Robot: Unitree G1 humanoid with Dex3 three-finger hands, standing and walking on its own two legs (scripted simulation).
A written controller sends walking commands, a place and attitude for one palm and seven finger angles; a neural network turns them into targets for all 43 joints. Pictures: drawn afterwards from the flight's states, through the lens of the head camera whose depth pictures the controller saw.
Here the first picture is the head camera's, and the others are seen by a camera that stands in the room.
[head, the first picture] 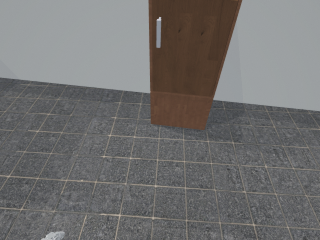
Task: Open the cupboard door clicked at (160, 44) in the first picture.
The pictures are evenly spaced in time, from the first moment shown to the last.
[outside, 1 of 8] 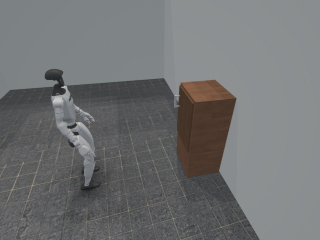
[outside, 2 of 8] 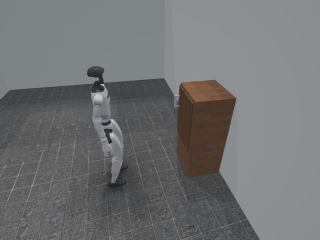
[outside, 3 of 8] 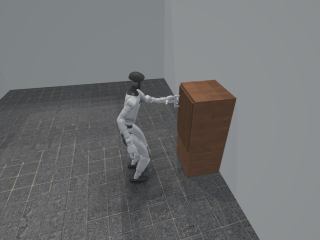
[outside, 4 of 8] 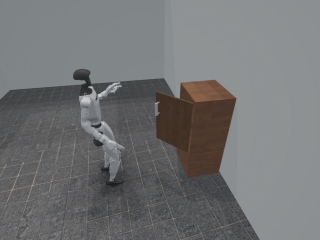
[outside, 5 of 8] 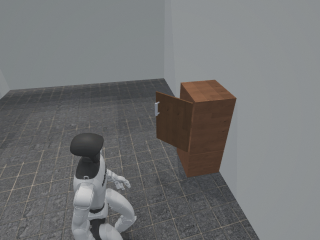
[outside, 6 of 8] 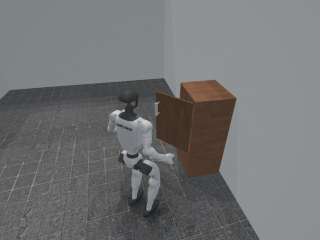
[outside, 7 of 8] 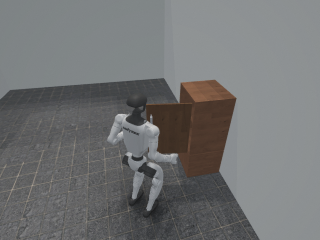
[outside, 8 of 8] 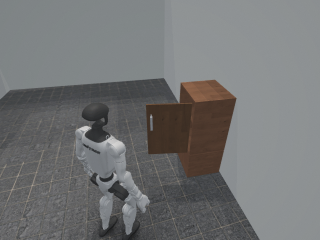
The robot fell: no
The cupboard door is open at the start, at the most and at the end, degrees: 0 82 82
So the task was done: yes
